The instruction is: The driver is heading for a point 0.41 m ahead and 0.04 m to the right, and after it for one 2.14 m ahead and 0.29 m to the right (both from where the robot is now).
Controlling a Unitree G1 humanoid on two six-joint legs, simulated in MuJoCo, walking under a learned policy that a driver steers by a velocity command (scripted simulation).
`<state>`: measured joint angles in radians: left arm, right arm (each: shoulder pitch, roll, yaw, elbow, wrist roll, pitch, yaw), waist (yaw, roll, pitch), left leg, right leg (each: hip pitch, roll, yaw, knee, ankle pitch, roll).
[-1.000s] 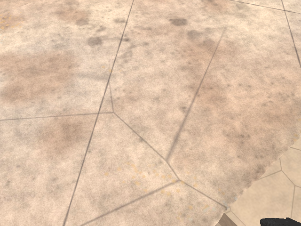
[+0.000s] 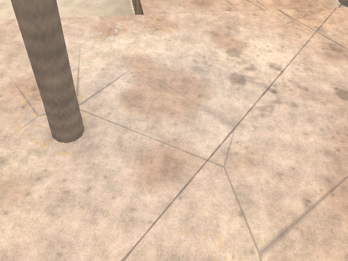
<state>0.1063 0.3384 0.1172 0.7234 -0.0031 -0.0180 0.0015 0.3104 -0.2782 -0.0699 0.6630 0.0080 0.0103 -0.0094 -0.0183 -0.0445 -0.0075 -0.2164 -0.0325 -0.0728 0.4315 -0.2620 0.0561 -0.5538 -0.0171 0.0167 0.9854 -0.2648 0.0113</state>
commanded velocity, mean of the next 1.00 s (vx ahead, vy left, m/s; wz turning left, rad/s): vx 0.44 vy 0.00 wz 0.21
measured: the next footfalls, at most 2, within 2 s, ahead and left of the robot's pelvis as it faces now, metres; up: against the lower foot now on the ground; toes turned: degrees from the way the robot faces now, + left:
right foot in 0.30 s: +0.18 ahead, -0.16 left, -0.02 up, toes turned +12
left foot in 0.82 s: +0.54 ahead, +0.06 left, -0.06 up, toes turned +6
